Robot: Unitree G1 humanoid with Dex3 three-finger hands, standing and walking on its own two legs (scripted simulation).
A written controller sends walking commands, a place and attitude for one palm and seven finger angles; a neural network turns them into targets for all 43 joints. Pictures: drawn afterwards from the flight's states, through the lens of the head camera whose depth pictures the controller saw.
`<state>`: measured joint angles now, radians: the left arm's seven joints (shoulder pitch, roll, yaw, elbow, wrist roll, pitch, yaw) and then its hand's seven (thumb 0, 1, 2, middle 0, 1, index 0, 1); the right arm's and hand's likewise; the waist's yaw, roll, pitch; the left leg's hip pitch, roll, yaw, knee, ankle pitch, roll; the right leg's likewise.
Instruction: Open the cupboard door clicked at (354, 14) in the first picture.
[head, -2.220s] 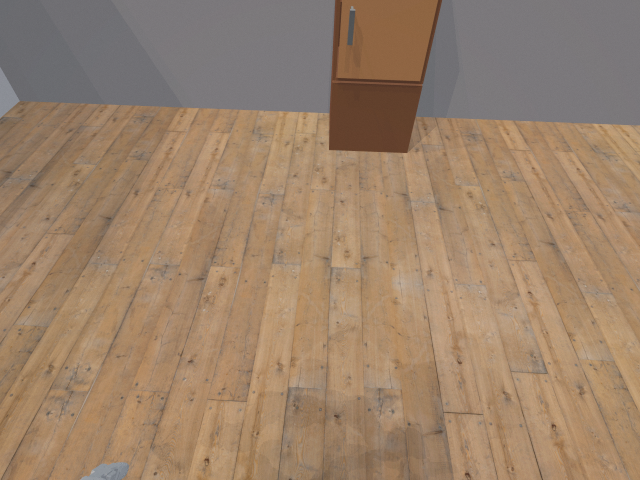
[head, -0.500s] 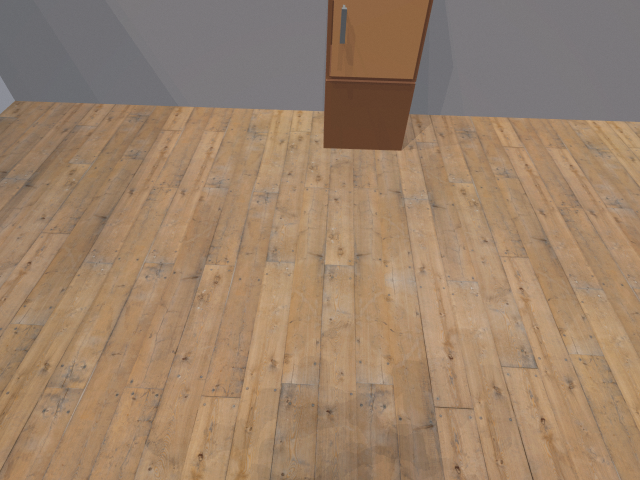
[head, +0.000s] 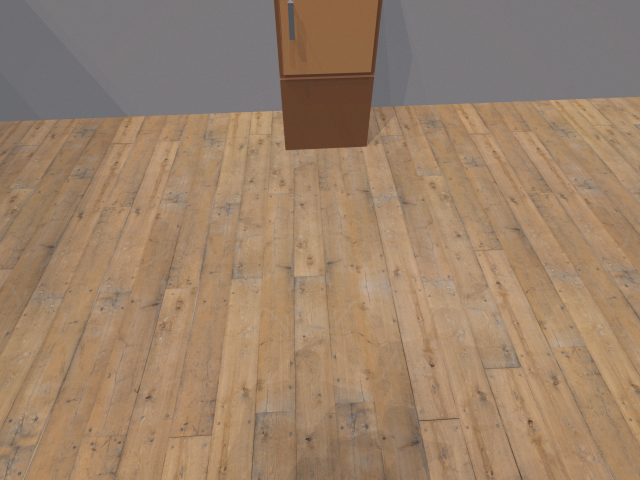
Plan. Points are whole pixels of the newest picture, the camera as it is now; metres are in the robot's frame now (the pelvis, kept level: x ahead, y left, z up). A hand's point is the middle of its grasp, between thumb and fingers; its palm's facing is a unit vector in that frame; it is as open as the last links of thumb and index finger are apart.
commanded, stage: walk to a spot facing it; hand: left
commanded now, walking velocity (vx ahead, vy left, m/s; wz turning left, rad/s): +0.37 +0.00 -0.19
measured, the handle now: (291, 19) +1.73 +0.27 -0.10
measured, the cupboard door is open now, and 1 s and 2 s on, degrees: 0 0 0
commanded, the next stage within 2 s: turn to face it in 1.80 s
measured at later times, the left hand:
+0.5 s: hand (188, 426) +0.22 +0.23 -0.18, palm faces -0.04 -0.99 -0.15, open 7.4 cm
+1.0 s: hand (289, 246) +0.60 +0.12 -0.17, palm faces -0.26 -0.96 -0.13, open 7.4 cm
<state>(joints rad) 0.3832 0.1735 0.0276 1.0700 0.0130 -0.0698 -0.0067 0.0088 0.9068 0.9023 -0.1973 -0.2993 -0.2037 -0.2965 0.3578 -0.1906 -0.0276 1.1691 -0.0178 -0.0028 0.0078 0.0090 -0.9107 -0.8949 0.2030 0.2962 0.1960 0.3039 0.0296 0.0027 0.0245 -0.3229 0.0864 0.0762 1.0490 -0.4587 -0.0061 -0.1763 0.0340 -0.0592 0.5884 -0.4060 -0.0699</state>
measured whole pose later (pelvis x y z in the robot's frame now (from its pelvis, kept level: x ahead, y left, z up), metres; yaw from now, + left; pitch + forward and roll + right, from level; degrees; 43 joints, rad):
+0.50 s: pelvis +0.23 +0.06 +0.00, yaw -7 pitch -2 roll -1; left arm 0.36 0.18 0.06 1.10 0.02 -0.04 0.00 0.01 0.91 0.90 -0.20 -0.30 -0.20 -0.30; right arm 0.18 -0.13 -0.05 1.03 -0.01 -0.09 -0.02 -0.01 -0.93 -0.89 0.20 0.30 0.20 0.30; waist 0.02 -0.05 0.04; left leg -0.30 0.02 0.19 0.56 -0.24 0.09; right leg -0.40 -0.03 0.00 1.29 -0.34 -0.04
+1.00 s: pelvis +0.46 -0.01 -0.01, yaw -12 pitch +0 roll -1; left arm 0.11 0.15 0.05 1.01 0.03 -0.06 -0.02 0.01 0.91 0.90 -0.19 -0.30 -0.20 -0.30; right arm 0.55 -0.07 -0.02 1.22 -0.01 -0.06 -0.01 0.01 -0.91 -0.89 0.20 0.30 0.20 0.30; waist -0.06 0.00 0.07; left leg -0.01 0.08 0.22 0.71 -0.51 0.00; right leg -0.41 -0.02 -0.16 0.60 -0.17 -0.07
